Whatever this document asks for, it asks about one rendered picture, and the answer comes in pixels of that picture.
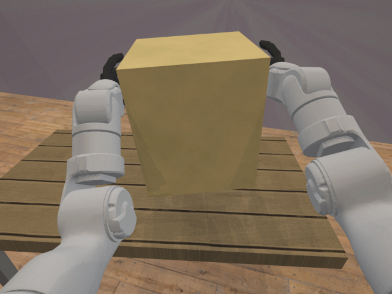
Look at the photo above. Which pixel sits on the right robot hand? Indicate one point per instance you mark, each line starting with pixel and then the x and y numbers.
pixel 272 49

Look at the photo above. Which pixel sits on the robot right upper arm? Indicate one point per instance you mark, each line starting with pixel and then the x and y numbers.
pixel 353 187

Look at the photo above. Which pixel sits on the left robot hand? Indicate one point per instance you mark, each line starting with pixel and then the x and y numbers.
pixel 109 72

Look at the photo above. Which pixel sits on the robot left upper arm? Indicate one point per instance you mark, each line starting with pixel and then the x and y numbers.
pixel 92 223

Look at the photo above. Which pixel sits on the robot left forearm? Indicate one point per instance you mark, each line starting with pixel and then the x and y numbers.
pixel 96 138

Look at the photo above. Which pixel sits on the robot right forearm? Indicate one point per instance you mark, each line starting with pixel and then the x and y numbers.
pixel 323 126

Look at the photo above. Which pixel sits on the table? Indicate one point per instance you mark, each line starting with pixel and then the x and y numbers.
pixel 273 223

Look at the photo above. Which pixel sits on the carton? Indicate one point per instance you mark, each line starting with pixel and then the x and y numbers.
pixel 195 105

